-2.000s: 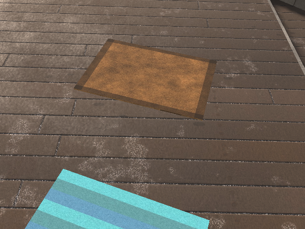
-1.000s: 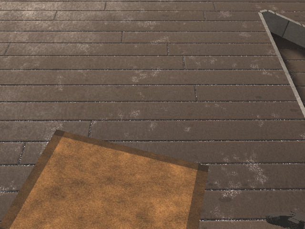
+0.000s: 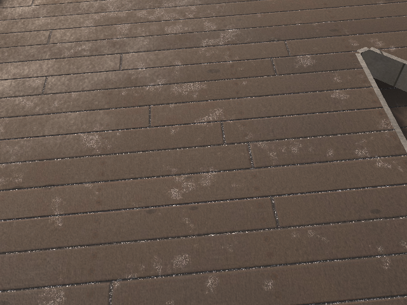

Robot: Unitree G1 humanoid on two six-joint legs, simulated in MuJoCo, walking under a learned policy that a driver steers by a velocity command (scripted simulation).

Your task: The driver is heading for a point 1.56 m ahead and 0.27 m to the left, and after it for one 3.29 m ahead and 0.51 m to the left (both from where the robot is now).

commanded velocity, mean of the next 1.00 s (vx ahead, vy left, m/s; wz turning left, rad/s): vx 0.01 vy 0.00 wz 0.23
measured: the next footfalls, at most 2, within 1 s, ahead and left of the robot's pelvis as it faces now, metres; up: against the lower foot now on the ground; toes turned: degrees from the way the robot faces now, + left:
left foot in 0.08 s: +0.07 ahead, +0.12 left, +0.00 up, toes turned -12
right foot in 0.46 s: +0.04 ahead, -0.08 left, +0.00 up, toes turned +16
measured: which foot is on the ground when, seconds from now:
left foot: up 0.00-0.06, down 0.08-0.46, up 0.48-0.84, down 0.86-1.00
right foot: down 0.00-0.08, up 0.10-0.44, down 0.46-0.88, up 0.90-1.00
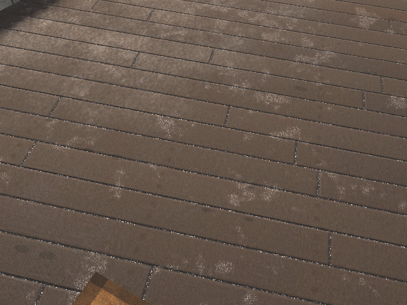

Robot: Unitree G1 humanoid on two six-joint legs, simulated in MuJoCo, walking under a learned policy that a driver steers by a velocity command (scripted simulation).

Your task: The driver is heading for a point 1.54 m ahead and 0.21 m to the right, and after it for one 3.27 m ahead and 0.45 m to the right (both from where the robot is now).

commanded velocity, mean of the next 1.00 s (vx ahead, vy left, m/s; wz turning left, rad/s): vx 0.08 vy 0.00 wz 0.01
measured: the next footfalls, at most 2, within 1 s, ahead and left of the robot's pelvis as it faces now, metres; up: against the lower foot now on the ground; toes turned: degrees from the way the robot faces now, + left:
right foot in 0.30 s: +0.01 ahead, -0.12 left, +0.00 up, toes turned -20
left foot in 0.86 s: +0.05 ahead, +0.06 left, +0.00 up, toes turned +2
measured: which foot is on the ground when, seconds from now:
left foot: down 0.00-0.28, up 0.30-0.84, down 0.86-1.00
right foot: up 0.00-0.28, down 0.30-0.88, up 0.90-1.00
